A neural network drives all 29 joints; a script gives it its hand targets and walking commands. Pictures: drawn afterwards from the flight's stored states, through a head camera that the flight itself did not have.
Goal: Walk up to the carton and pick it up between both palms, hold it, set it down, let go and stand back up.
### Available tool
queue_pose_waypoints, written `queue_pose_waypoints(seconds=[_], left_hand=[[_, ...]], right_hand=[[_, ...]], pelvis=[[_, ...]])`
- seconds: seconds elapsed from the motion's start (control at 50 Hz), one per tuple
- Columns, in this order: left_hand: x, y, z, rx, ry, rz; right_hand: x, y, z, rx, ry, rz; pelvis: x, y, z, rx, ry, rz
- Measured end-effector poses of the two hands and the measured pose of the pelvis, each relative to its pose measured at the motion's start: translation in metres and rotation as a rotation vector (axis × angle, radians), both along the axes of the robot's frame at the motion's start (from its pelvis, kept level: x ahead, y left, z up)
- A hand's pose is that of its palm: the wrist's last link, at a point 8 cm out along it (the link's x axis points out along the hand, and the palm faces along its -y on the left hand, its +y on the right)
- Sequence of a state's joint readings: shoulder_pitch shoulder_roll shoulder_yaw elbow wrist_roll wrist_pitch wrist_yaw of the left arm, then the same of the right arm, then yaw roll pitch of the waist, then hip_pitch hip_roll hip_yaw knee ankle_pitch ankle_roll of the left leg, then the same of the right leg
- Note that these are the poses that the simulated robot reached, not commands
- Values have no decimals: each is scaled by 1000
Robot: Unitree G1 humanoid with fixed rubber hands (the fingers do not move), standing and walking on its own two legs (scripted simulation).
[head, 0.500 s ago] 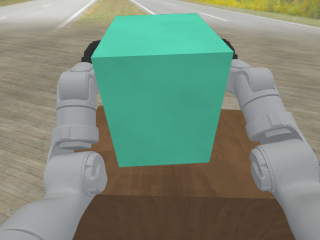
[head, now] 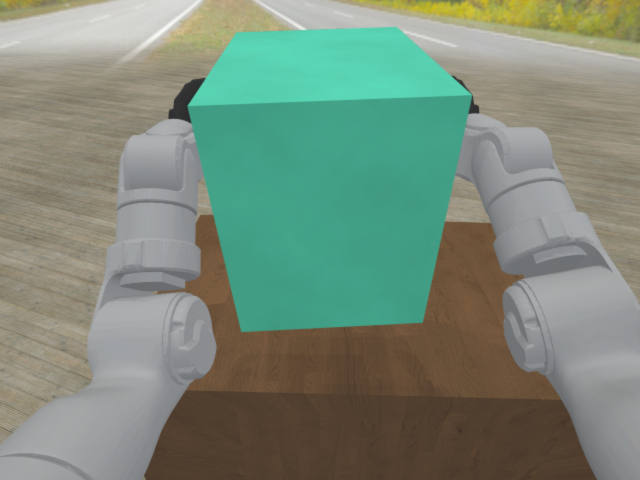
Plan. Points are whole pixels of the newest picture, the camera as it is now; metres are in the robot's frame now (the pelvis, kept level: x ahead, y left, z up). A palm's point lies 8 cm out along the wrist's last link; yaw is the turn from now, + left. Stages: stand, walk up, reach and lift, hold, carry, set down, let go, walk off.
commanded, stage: hold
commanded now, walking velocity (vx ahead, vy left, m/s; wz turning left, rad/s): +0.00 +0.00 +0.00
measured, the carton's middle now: (324, 169) +0.40 -0.01 +0.28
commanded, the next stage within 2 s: set down in 0.46 s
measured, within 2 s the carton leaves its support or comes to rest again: neither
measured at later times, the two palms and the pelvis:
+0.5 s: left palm (185, 145) +0.37 +0.15 +0.32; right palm (459, 140) +0.36 -0.16 +0.33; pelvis +0.00 +0.00 +0.00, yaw +0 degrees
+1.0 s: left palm (178, 145) +0.40 +0.17 +0.31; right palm (434, 157) +0.39 -0.14 +0.30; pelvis +0.01 +0.00 +0.00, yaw +2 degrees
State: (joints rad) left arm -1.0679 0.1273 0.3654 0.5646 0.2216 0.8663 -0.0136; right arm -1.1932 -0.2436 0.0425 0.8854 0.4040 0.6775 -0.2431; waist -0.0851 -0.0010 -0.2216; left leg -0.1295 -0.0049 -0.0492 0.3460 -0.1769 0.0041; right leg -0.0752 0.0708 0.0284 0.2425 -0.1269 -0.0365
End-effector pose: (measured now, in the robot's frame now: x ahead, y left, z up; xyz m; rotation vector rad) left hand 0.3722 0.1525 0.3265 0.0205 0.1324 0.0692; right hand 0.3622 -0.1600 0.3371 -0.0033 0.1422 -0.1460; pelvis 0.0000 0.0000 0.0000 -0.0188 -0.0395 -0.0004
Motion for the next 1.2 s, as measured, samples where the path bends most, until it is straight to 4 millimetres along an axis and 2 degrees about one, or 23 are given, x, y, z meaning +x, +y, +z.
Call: queue_pose_waypoints(seconds=[0.24,0.46,0.52,0.6,0.68,0.74,0.84,1.06,1.2], left_hand=[[-3,9,-3,-11,-28,13],[-1,1,-8,-2,2,-10],[-3,1,-2,-12,-28,-3],[-4,3,14,-45,-73,8],[0,7,30,-52,-110,6],[5,10,36,-36,-137,-4],[17,13,28,1,-146,-24],[26,18,-29,12,-119,1],[27,18,-41,-2,-115,16]], right_hand=[[0,9,-2,-10,-24,17],[-4,1,-8,1,8,-8],[-5,1,-1,-14,-21,-4],[-5,4,18,-2,-68,-2],[-1,7,33,42,-104,-1],[3,10,36,43,-131,-5],[12,13,20,26,-142,-13],[27,18,-52,4,-119,9],[30,19,-70,22,-121,12]], pelvis=[[1,-3,0,-3,-2,14],[-4,1,0,-1,3,5],[-4,1,0,-1,6,3],[-5,1,-1,-1,0,6],[-4,0,0,3,-7,11],[-1,-1,0,5,-20,16],[3,-2,1,7,-53,22],[5,2,0,3,-85,33],[4,5,0,2,-75,33]])
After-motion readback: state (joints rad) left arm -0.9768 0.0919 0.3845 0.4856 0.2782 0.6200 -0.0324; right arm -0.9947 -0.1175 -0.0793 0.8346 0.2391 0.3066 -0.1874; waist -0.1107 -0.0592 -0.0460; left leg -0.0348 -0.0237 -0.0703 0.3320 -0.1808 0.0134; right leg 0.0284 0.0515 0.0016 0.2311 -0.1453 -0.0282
